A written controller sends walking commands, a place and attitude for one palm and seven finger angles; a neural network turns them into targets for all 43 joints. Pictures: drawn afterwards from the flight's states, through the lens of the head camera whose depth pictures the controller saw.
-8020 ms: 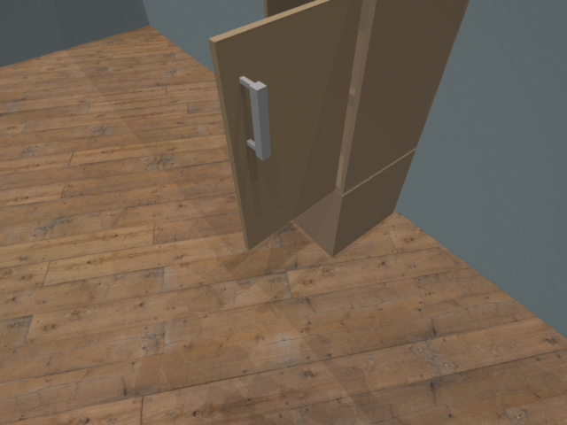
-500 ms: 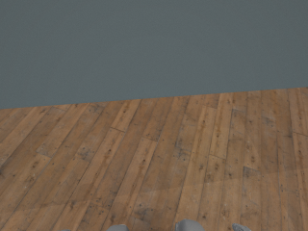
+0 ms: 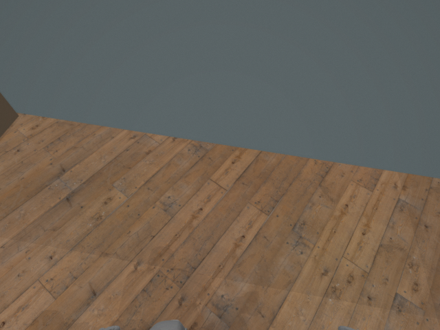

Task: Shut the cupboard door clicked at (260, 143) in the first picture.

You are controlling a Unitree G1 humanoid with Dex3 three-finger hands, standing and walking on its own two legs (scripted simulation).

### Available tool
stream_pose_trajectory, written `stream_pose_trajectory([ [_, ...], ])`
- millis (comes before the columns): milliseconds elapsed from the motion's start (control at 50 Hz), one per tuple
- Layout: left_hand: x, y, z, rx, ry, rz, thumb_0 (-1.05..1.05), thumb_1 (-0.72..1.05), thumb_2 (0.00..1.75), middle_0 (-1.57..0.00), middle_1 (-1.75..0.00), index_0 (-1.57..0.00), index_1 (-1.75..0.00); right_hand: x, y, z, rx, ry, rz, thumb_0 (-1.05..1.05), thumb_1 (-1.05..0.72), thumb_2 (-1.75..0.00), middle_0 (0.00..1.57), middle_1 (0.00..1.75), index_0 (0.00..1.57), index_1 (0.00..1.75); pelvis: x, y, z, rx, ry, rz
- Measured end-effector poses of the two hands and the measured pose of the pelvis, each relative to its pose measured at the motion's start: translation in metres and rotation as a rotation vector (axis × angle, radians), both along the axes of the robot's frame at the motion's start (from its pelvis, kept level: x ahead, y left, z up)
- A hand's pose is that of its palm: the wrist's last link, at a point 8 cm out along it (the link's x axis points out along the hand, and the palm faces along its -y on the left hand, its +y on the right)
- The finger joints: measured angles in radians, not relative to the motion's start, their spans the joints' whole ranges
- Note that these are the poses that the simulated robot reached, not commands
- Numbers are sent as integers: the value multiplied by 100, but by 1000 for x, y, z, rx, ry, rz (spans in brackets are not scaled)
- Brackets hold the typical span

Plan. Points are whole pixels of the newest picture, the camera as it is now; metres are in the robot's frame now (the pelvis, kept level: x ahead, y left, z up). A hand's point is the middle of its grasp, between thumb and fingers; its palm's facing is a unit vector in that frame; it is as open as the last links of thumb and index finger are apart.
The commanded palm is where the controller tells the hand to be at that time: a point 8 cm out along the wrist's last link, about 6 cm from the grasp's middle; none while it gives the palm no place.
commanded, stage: walk to a spot facing it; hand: left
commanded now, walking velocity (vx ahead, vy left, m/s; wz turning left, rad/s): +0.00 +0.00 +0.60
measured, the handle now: out of the picture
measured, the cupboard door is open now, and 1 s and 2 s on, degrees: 93 93 93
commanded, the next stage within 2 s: none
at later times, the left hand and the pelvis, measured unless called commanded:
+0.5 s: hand out of the picture +0.06 +0.20 -0.15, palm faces +0.31 -0.92 -0.26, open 7.3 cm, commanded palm none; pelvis +0.04 -0.02 +0.01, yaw +18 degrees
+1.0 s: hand out of the picture +0.09 +0.30 -0.17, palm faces +0.58 -0.79 -0.19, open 7.3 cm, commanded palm none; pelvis +0.16 +0.11 +0.01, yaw +33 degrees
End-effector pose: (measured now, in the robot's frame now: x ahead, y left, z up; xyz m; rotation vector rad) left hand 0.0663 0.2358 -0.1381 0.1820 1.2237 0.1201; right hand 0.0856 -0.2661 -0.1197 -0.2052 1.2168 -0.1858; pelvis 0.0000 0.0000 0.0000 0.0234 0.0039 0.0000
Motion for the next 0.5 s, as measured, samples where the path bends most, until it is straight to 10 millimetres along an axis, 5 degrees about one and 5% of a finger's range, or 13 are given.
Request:
stream_pose_trajectory([
  [80, -23, 25, -18, 4, 61, 74, 1, 91, 90, -21, -30, -21, -30, 28, 16, 0, -35, -58, 82, 1, -91, -90, 20, 30, 20, 30, 0, 10, -11, -18, 11, 44],
  [220, -24, 44, 2, 42, 34, 157, 1, 91, 90, -20, -30, -20, -30, 32, 30, 8, -32, -26, 153, 1, -90, -90, 20, 30, 20, 30, 3, 8, 3, -39, 13, 114],
  [400, -4, 25, 20, 80, -103, 209, 1, 91, 90, -20, -30, -20, -30, 35, 11, -16, 28, 65, 196, 1, -90, -90, 21, 30, 20, 30, 23, -20, -2, -27, 10, 228],
  [500, -29, 6, 25, 67, -73, 315, 0, 91, 90, -20, -30, -20, -30, 72, 8, -12, 28, 97, 274, 1, -90, -90, 20, 30, 20, 30, 41, -21, 5, -24, -6, 320],
])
